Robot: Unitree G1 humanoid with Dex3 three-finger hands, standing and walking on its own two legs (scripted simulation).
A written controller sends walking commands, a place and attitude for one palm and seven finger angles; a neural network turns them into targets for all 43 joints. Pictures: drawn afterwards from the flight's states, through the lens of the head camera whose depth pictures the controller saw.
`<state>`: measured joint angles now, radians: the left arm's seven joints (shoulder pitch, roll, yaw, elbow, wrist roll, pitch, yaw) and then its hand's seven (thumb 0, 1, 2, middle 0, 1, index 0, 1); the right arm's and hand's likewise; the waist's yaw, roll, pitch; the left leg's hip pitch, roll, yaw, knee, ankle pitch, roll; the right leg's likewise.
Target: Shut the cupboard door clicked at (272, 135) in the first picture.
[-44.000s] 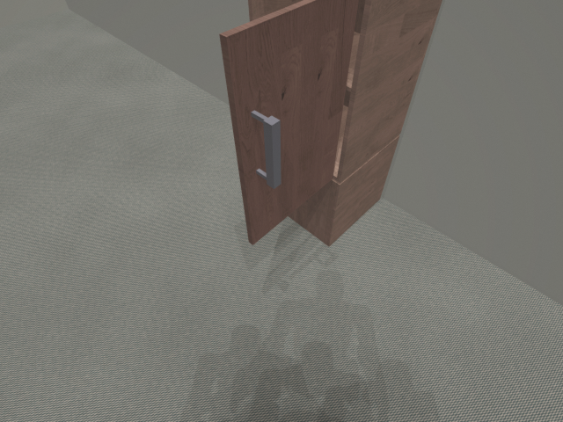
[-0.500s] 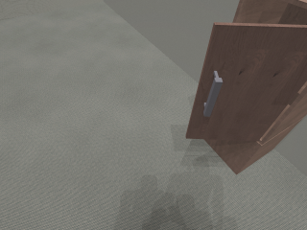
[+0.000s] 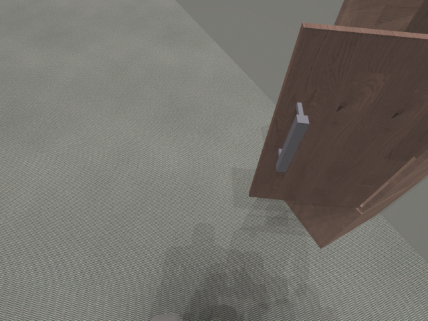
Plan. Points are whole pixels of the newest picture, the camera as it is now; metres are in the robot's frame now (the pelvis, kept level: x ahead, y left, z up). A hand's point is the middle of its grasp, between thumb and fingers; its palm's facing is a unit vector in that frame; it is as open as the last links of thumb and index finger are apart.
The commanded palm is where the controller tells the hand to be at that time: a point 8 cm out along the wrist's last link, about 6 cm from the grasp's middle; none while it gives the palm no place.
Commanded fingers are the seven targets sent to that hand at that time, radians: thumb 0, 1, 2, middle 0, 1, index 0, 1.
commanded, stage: shuffle to correct the standing spot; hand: left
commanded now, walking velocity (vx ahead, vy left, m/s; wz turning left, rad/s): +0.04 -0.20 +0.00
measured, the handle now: (289, 139) +0.51 -0.14 +0.02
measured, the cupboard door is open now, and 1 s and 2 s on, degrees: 57 57 57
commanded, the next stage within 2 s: come to a stop and stand still in 1.06 s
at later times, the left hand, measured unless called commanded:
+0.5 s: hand out of the picture +0.09 +0.07 -0.15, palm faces +0.03 -0.97 -0.25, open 7.3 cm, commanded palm none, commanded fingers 0.00 0.90 0.90 -0.20 -0.30 -0.20 -0.30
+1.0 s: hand out of the picture +0.11 -0.04 -0.16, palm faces +0.03 -0.98 -0.21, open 7.4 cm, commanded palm none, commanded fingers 0.00 0.90 0.90 -0.20 -0.30 -0.20 -0.30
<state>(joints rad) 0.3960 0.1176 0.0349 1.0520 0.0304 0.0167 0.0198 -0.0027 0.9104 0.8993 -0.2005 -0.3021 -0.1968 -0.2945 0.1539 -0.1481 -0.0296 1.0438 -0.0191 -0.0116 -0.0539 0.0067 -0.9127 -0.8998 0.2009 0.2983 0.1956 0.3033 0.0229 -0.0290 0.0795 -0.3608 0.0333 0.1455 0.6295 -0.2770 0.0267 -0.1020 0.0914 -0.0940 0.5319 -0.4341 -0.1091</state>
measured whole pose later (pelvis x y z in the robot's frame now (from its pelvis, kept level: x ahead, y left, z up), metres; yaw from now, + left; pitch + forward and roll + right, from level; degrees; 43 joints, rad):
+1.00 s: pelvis +0.05 -0.24 +0.01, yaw +1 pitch +1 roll -2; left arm 0.20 0.21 0.08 0.96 0.02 0.07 -0.02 0.00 0.91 0.90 -0.20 -0.30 -0.20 -0.29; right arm 0.22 -0.19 -0.07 1.03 -0.03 0.03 -0.03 0.01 -0.91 -0.90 0.21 0.30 0.20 0.30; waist -0.02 0.03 0.08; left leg -0.31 0.19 0.09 0.55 -0.24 -0.08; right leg -0.32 -0.06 -0.05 0.65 -0.33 0.05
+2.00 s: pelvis +0.06 -0.31 +0.01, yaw +1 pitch -1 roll +0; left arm 0.28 0.14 -0.02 1.10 0.01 -0.03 0.05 0.01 0.93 0.90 -0.20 -0.30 -0.20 -0.29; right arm 0.32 -0.15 0.03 1.09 -0.02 -0.02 -0.02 0.01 -0.92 -0.90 0.20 0.30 0.20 0.30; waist -0.01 0.05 0.01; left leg -0.16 -0.03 0.14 0.46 -0.30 0.07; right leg -0.19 -0.01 -0.09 0.49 -0.29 -0.03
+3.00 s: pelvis +0.06 -0.31 +0.01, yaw +6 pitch -1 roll +2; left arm 0.41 0.21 -0.01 0.26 -0.13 -0.03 0.13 0.03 0.95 0.90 -0.22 -0.33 -0.22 -0.32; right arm 0.40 -0.21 0.01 0.91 0.04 -0.29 -0.06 0.02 -0.92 -0.90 0.20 0.30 0.20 0.30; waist -0.03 0.00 0.01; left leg -0.22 -0.09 0.08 0.53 -0.30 0.08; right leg -0.31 -0.04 -0.04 0.66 -0.31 -0.02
